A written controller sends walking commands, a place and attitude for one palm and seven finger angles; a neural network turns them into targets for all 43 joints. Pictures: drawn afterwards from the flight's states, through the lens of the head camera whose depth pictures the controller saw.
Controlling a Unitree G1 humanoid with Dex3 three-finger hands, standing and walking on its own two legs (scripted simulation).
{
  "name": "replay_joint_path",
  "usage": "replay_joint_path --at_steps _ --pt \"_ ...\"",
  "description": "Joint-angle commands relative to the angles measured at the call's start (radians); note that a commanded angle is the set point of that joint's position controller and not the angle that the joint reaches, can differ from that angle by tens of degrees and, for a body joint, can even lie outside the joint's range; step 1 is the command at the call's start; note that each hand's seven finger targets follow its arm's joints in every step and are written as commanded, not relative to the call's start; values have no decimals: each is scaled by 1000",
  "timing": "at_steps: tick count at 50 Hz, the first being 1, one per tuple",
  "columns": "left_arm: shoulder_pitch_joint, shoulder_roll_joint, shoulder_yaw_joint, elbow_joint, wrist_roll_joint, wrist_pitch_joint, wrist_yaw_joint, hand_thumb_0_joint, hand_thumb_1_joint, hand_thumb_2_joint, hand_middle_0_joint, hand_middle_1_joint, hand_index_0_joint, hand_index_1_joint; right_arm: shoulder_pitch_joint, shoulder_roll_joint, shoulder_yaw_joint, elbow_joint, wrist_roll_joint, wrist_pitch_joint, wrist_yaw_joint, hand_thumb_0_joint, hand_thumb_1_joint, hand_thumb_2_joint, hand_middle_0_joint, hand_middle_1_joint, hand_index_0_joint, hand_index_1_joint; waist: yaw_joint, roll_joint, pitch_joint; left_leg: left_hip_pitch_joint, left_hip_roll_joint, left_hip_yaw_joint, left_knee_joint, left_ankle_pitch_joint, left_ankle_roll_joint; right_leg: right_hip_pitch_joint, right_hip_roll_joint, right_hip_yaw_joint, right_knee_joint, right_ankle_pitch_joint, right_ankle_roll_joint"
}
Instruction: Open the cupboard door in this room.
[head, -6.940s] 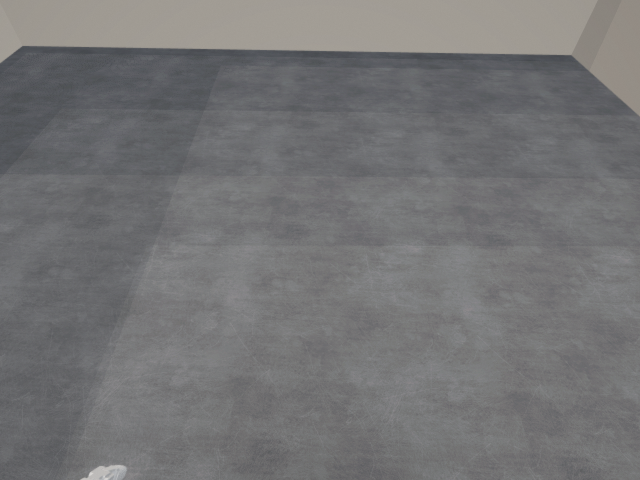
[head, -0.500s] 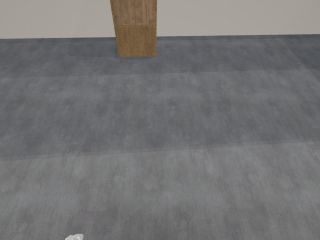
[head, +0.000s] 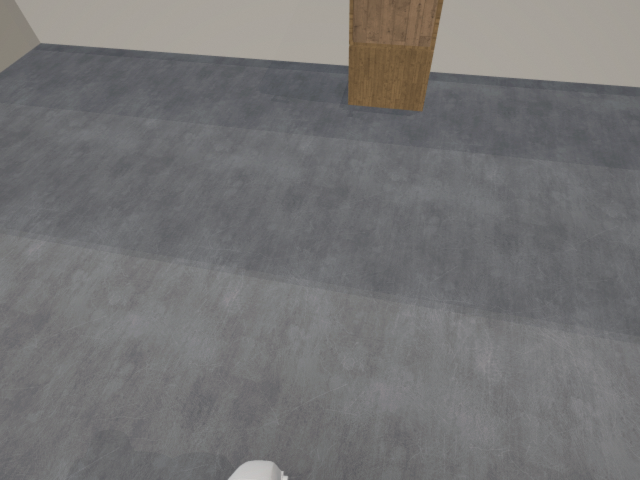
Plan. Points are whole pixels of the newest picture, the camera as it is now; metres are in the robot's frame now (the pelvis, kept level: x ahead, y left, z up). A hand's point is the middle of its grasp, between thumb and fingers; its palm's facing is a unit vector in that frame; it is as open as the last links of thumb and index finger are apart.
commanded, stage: turn or walk to find it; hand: left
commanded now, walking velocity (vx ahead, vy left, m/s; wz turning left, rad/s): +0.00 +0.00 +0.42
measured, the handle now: out of the picture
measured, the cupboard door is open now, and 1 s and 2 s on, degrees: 0 0 0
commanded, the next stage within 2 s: stand and wait in 0.48 s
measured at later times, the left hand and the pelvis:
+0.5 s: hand out of the picture +0.03 +0.24 -0.16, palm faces +0.24 -0.93 -0.27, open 7.4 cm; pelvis +0.00 +0.02 -0.01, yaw +12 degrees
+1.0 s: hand out of the picture -0.06 +0.19 -0.19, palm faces +0.33 -0.93 -0.18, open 7.3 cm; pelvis +0.00 +0.02 +0.00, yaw +16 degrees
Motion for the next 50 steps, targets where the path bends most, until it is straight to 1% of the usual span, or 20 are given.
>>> replay_joint_path --at_steps 1,5,6,7,8,9,14,20,25,26,27,28,29,31,34,40,43,45,47,50 --pt "120 238 66 -16 8 -7 13 0 900 900 -200 -300 -200 -300 -126 -27 13 -102 10 -39 -4 0 -900 -900 200 300 200 300 64 -236 -111 -26 -23 71 -210 -44 10 205 -236 163 -53 818 -118" --pt "62 251 73 -8 -3 -1 11 0 900 900 -200 -300 -200 -300 -43 -49 12 -79 11 -55 -8 0 -900 -900 200 300 200 300 1 -215 -156 210 -23 104 -549 175 38 124 -218 87 55 711 -45" --pt "61 228 69 -18 -12 2 7 0 900 900 -200 -300 -200 -300 -3 -98 1 -72 5 -65 -8 0 -900 -900 200 300 200 300 -25 -111 -193 391 48 44 -638 377 69 -6 -183 39 173 569 7" --pt "75 172 60 -47 -16 7 0 0 900 900 -200 -300 -200 -300 31 -197 -22 -70 -3 -72 -9 0 -900 -900 200 300 200 300 -39 175 -224 583 300 -247 -615 743 181 -291 -67 -19 361 14 76" --pt "26 150 40 -73 -5 13 4 0 900 900 -200 -300 -200 -300 76 -236 -29 -60 10 -61 -11 0 -900 -900 200 300 200 300 -58 229 -197 525 400 -293 -613 954 267 -348 -32 33 492 -333 90" --pt "-30 152 44 -68 -8 27 11 0 900 900 -200 -300 -200 -300 87 -207 -27 -42 7 -66 -25 0 -900 -900 200 300 200 300 -74 220 -177 456 363 -283 -620 938 281 -353 -30 100 559 -311 96" --pt "-7 153 55 -28 -11 31 -11 0 900 900 -200 -300 -200 -300 -67 -143 -7 -92 2 -70 -29 0 -900 -900 200 300 200 300 0 127 -76 288 209 -152 -653 676 227 -308 -21 107 577 -114 106" --pt "-64 141 52 -74 -13 30 -10 0 900 900 -200 -300 -200 -300 -34 -150 -20 -100 -4 -66 -24 0 -900 -900 200 300 200 300 -21 160 -70 272 201 -224 -647 619 242 -260 12 97 379 -124 109" --pt "28 140 54 -65 -18 6 -6 0 900 900 -200 -300 -200 -300 -57 -142 -27 -117 -3 -60 -22 0 -900 -900 200 300 200 300 30 146 -117 185 155 -242 -540 592 191 -25 47 72 28 56 94" --pt "61 162 56 -54 -12 -6 -3 0 900 900 -200 -300 -200 -300 -45 -114 -23 -113 3 -62 -20 0 -900 -900 200 300 200 300 42 66 -139 142 104 -207 -468 482 143 72 13 96 -109 162 87" --pt "77 237 68 -50 3 -20 5 0 900 900 -200 -300 -200 -300 -3 -43 -12 -119 12 -66 -15 0 -900 -900 200 300 200 300 37 -161 -175 -4 -4 -84 -293 209 74 198 -196 309 -169 286 25" --pt "69 295 71 -62 4 -21 6 0 900 900 -200 -300 -200 -300 -18 -20 -5 -143 11 -58 -15 0 -900 -900 200 300 200 300 43 -276 -133 -70 -72 -43 -124 -157 44 122 -375 465 -200 435 -86" --pt "45 266 73 -63 -7 -22 8 0 900 900 -200 -300 -200 -300 -16 -52 -12 -121 1 -38 -22 0 -900 -900 200 300 200 300 44 -296 -126 -34 -33 -103 -12 -155 52 20 -357 457 -231 338 -122" --pt "-43 208 52 -68 -6 -17 5 0 900 900 -200 -300 -200 -300 -8 -48 -14 -77 0 -33 -13 0 -900 -900 200 300 200 300 9 -181 -43 -51 -18 -78 105 -39 48 -40 -255 335 -220 281 -117" --pt "-74 174 43 -67 -3 -21 7 0 900 900 -200 -300 -200 -300 44 -22 -6 -32 1 -33 -8 0 -900 -900 200 300 200 300 -11 -177 -63 -2 -3 -34 51 33 29 -26 -193 204 -202 343 -92" --pt "39 195 45 29 -1 -20 8 0 900 900 -200 -300 -200 -300 -6 18 24 -2 10 -56 -22 0 -900 -900 200 300 200 300 46 -174 -109 93 7 46 -324 -12 23 107 -198 210 -148 573 -129" --pt "-5 175 38 60 -14 -14 10 0 900 900 -200 -300 -200 -300 75 27 32 53 10 -70 -28 0 -900 -900 200 300 200 300 -1 -148 -113 279 20 55 -586 206 32 12 -152 178 -110 414 -66" --pt "21 110 24 64 -24 -4 6 0 900 900 -200 -300 -200 -300 82 -33 31 69 4 -91 -34 0 -900 -900 200 300 200 300 16 56 -126 351 154 -70 -641 437 84 -67 -53 113 -59 225 16" --pt "1 83 11 95 -21 5 6 0 900 900 -200 -300 -200 -300 28 -38 35 77 6 -94 -40 0 -900 -900 200 300 200 300 20 161 -71 239 185 -102 -704 388 113 -5 -21 64 -72 124 53" --pt "43 85 -1 150 -17 2 2 0 900 900 -200 -300 -200 -300 30 -13 44 93 10 -97 -48 0 -900 -900 200 300 200 300 32 105 -29 222 147 -59 -702 384 100 37 -33 85 -119 183 48"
